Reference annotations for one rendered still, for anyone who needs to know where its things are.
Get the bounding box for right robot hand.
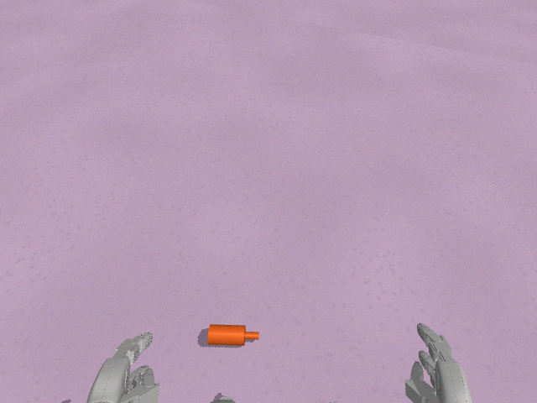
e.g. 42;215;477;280
405;323;473;403

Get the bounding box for bottle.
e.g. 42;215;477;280
208;324;258;346

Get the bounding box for left robot hand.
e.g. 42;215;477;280
86;332;159;403

